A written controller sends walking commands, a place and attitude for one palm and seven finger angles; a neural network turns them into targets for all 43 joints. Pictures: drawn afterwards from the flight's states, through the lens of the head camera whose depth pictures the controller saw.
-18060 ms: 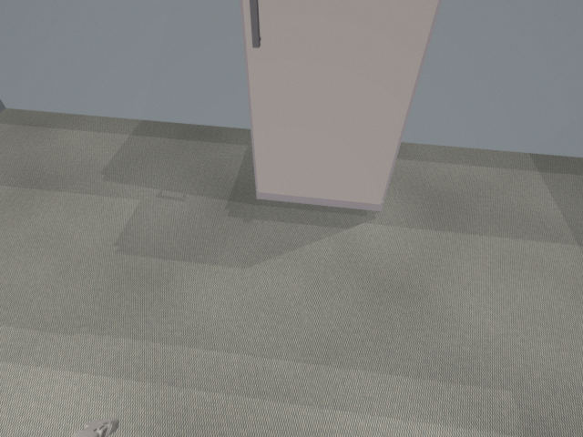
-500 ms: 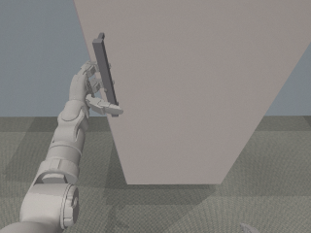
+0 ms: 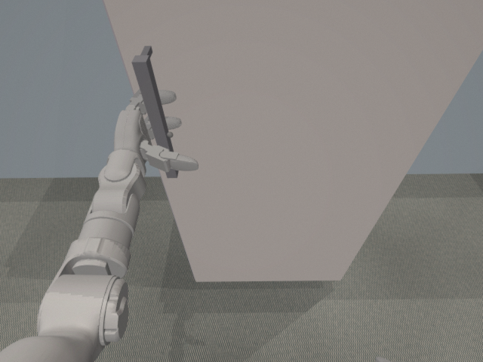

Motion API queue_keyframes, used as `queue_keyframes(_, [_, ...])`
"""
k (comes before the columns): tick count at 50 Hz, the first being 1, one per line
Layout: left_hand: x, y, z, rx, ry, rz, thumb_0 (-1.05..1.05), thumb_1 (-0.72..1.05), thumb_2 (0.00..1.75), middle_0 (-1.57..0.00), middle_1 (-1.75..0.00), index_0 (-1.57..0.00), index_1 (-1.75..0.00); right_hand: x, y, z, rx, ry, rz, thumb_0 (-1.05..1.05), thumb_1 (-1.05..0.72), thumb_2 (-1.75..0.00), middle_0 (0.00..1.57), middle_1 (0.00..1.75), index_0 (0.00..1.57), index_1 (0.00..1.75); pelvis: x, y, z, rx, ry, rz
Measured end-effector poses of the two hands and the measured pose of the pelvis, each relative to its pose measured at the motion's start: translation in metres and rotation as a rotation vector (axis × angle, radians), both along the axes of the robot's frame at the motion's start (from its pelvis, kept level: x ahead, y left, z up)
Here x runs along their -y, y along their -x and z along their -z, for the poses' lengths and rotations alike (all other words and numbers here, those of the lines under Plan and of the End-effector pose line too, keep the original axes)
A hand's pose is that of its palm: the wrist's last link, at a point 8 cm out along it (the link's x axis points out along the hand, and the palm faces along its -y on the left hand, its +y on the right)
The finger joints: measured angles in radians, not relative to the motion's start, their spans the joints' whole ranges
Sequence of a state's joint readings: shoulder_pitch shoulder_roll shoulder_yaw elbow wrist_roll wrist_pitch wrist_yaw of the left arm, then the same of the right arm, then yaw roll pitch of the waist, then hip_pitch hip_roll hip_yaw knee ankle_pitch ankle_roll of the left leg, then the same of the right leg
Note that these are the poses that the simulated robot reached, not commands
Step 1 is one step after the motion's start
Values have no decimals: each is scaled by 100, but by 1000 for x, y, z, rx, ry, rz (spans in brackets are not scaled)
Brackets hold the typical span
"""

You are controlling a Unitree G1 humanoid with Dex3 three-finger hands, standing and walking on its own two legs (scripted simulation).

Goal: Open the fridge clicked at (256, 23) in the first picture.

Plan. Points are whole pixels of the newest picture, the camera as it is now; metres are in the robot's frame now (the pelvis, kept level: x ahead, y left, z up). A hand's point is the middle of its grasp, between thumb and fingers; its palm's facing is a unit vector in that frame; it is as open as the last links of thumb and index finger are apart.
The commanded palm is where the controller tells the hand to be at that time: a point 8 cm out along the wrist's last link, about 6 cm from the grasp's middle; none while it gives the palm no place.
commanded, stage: slide the fingers in behind the handle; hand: left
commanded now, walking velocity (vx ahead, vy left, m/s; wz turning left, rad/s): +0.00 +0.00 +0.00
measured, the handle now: (161, 120) +0.50 +0.15 +0.15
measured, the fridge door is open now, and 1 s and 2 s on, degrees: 0 0 0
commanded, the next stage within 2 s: grip the handle and tug to test in 0.50 s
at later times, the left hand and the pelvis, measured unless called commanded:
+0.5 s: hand (169, 136) +0.44 +0.13 +0.16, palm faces +0.00 -1.00 +0.00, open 14.0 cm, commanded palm +0.41 +0.18 +0.16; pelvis +0.01 +0.00 +0.00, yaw +0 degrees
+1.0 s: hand (164, 133) +0.45 +0.14 +0.15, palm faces +0.00 -1.00 +0.00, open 10.2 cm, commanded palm +0.42 +0.19 +0.16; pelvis +0.01 +0.01 +0.00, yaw -1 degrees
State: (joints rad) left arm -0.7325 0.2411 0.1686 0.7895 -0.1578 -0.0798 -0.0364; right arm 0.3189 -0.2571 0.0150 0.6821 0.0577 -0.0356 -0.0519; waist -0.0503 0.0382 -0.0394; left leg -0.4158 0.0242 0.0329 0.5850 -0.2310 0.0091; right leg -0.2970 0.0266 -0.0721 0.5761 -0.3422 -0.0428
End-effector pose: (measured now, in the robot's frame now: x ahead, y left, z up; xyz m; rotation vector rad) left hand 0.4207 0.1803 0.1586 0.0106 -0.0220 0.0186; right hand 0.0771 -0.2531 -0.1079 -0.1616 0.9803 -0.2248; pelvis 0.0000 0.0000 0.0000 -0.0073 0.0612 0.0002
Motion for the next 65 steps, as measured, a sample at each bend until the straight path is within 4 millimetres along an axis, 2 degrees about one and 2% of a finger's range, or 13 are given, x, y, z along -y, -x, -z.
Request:
queue_keyframes(10, [1,-3,1,3,5,3,-1,-50,30,-30,-120,-29,-120,4,2,1,-8,2,5,1,-91,-90,21,30,20,30,1,-2,0,-7,-1,3])
queue_keyframes(28, [-1,1,2,8,13,17,-1,-50,30,-30,-120,-29,-120,-4,-20,-6,43,-1,-8,1,-90,-90,21,30,20,30,-3,-7,-1,2,0,5])
queue_keyframes(36, [-1,-1,2,-3,12,16,-1,-46,31,-30,-121,-30,-120,-9,-24,-7,45,-1,-14,1,-90,-90,21,30,20,30,-6,-7,-1,1,1,5])
queue_keyframes(42, [-4,-5,4,-13,15,15,-1,-29,39,-32,-123,-32,-123,-10,-19,-6,33,3,-7,1,-90,-90,21,30,20,30,-7,-6,-1,-2,3,5])
queue_keyframes(50, [-11,-8,5,-7,13,14,-1,4,53,-35,-128,-36,-127,-8,-7,-4,2,10,13,1,-90,-90,21,30,20,30,-9,-7,-1,-8,4,10])
queue_keyframes(58, [-2,-11,7,-14,16,26,0,41,69,-39,-133,-40,-133,-7,-1,-2,-19,14,18,1,-90,-90,21,30,20,30,-11,-7,0,-13,5,8])
queue_keyframes(65, [-3,-10,7,-9,13,13,1,71,82,-43,-137,-43,-137,-9,-2,-2,-8,5,21,1,-90,-90,21,30,20,30,-9,-8,0,-11,4,13])
